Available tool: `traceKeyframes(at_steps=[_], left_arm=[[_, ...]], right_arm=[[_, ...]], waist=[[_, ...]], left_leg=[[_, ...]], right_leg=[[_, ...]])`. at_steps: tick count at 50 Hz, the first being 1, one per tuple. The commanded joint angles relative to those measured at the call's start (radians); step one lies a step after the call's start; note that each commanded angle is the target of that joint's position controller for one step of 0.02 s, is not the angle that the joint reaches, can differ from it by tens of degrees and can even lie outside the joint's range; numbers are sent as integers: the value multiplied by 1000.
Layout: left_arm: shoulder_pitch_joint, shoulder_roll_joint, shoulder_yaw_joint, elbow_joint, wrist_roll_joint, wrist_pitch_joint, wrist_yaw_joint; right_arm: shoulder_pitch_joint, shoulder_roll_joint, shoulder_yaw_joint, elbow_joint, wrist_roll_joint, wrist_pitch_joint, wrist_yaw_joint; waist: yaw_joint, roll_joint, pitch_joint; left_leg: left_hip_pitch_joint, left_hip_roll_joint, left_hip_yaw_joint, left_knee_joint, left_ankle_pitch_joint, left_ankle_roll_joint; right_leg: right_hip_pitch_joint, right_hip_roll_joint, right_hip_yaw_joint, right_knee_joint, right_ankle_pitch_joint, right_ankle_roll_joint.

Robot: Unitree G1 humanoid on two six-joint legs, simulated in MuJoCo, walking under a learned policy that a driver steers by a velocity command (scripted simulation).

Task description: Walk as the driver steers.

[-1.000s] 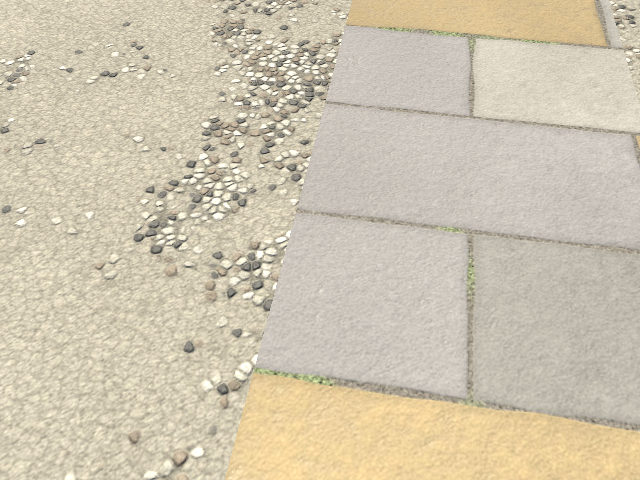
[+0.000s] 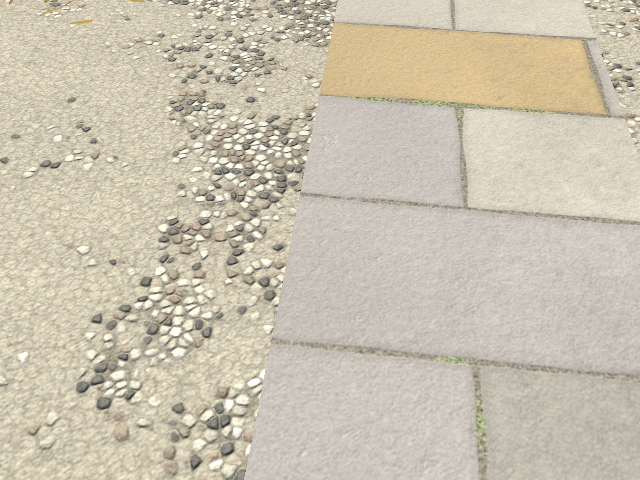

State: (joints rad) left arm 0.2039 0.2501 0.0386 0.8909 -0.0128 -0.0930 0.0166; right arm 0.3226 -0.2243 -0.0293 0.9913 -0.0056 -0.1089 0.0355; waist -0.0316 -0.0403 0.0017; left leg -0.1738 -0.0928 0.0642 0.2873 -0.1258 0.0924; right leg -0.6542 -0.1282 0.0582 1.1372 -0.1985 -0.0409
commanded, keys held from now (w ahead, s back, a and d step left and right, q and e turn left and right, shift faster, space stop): w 1.00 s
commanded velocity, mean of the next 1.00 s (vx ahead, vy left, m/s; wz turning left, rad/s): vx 0.50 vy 0.00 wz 0.00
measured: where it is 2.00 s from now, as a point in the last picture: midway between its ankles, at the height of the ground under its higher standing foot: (330, 267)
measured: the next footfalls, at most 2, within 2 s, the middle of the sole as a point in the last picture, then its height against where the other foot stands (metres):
right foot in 0.30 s outside the picture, level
left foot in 0.86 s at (288, 420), level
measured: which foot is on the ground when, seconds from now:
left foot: down 0.00-0.32, up 0.34-0.84, down 0.86-1.00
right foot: up 0.00-0.28, down 0.30-0.88, up 0.90-1.00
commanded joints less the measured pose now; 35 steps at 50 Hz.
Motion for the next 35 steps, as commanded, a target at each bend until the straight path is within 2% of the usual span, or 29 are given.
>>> traceKeyframes(at_steps=[1, 6, 9, 11, 13, 14, 15, 16, 17, 18, 19, 20, 21, 22, 23, 25, 27, 29, 32, 35], left_arm=[[33, 44, 13, -43, 12, 5, 7], [-157, 28, 5, -93, 0, -8, -10], [-237, 34, 1, -123, -9, -12, -29], [-255, 47, 3, -141, -10, -20, -42], [-194, 75, 15, -135, -10, -29, -49], [-93, 104, 32, -107, -7, -32, -47], [97, 163, 61, -51, -6, -34, -41], [266, 275, 88, -22, 15, -31, -35], [306, 252, 81, -7, 11, -25, -41], [242, 173, 56, -18, 6, -28, -42], [147, 132, 42, -42, 5, -26, -40], [67, 105, 31, -54, 10, -25, -45], [29, 77, 23, -59, 14, -28, -49], [21, 64, 19, -51, 18, -28, -53], [35, 65, 20, -39, 18, -30, -54], [71, 93, 28, -15, 18, -34, -48], [106, 111, 33, 3, 18, -30, -36], [133, 112, 32, 15, 15, -21, -25], [174, 123, 32, 32, 8, -16, -16], [228, 130, 35, 62, 1, -9, -13]], right_arm=[[-37, -131, -21, -54, 1, -17, -20], [61, -165, -27, -31, 20, -1, -36], [109, -168, -29, -9, 26, 11, -37], [116, -173, -34, -2, 26, 21, -39], [93, -189, -40, -5, 27, 32, -41], [69, -186, -37, -11, 24, 37, -41], [60, -153, -25, -24, 13, 39, -41], [130, -66, 5, -51, 1, 25, -36], [173, -20, 21, -39, 17, -1, -29], [99, -139, -8, -52, 40, -21, -25], [14, -165, -15, -80, 51, -28, -25], [-27, -154, -18, -86, 40, -24, -31], [-32, -144, -25, -86, 26, -12, -36], [-13, -120, -25, -82, 23, 3, -37], [4, -97, -23, -76, 22, 15, -38], [-15, -89, -26, -86, 19, 29, -41], [-94, -92, -30, -114, 12, 31, -43], [-167, -82, -30, -137, 10, 29, -39], [-274, -67, -24, -165, 14, 22, -31], [-361, -66, -19, -191, 21, 18, -20]], waist=[[46, 80, 54], [-24, 82, 58], [-50, 90, 80], [-43, 97, 83], [3, 116, 51], [62, 115, -6], [138, 87, -127], [151, -102, -301], [138, -266, -391], [137, -168, -279], [112, -105, -173], [79, -24, -103], [48, -21, -66], [26, -35, -50], [15, -37, -41], [5, -23, -14], [20, -8, 11], [36, -12, 23], [69, -18, 47], [98, -18, 76]], left_leg=[[-96, 281, -213, -204, 69, 170], [16, 271, -161, -184, 76, 123], [112, 307, -170, -142, 59, 118], [173, 339, -184, -99, 72, 107], [197, 349, -186, -22, 194, 88], [185, 315, -154, 98, 363, 67], [94, 252, -102, 327, 421, 37], [-257, 130, -22, 731, 129, -30], [-510, 24, -110, 965, -413, -52], [-606, 92, -191, 1063, -386, -28], [-616, 147, -163, 1050, -294, -14], [-572, 189, -141, 989, -210, -19], [-520, 221, -142, 922, -158, -23], [-467, 234, -140, 888, -127, -28], [-443, 233, -130, 868, -111, -35], [-477, 238, -122, 812, -60, -50], [-548, 242, -121, 711, 23, -65], [-569, 237, -113, 593, 117, -73], [-532, 210, -86, 421, 227, -72], [-534, 189, -71, 324, 231, -66]], right_leg=[[-32, -42, 1, -139, 153, 28], [2, 12, -44, -464, 305, 38], [-5, 28, -47, -552, 258, 30], [5, 37, -46, -596, 185, 6], [114, 66, -68, -636, 114, -24], [255, 101, -96, -659, 101, -46], [514, 81, -68, -645, 121, -85], [920, -174, 289, -653, 85, -213], [1073, -291, 667, -816, -43, -303], [981, -258, 595, -838, -80, -253], [839, -224, 436, -848, -12, -215], [695, -179, 324, -885, 80, -197], [603, -139, 246, -919, 128, -179], [543, -112, 198, -950, 150, -172], [513, -98, 164, -970, 190, -178], [498, -91, 112, -995, 274, -190], [524, -93, 85, -1008, 317, -192], [542, -80, 51, -1017, 313, -177], [553, -62, 10, -1032, 267, -156], [624, -82, 6, -1022, 235, -154]])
